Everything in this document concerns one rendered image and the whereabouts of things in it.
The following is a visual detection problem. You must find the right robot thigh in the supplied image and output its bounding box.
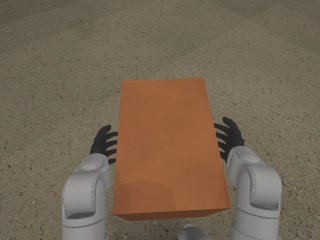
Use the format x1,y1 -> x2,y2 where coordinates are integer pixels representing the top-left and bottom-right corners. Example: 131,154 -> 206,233
178,226 -> 212,240

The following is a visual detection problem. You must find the robot left hand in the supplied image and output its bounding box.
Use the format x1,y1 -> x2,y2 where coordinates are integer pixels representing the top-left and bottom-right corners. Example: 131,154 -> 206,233
89,124 -> 118,165

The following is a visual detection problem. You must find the left robot forearm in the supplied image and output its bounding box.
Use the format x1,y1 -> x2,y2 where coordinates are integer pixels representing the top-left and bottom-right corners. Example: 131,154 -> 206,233
62,153 -> 111,240

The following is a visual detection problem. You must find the right robot forearm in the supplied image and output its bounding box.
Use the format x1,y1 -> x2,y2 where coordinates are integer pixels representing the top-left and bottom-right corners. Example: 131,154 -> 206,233
226,146 -> 282,240

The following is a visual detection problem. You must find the robot right hand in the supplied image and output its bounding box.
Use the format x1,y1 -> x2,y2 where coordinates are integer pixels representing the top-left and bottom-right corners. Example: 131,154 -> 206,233
213,117 -> 245,163

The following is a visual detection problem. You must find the right robot shin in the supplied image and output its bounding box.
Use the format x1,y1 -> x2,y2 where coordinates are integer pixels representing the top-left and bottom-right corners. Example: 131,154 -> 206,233
183,224 -> 194,229

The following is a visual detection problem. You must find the carton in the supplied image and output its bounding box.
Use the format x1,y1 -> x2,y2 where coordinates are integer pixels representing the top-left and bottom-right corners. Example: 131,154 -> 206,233
112,78 -> 232,221

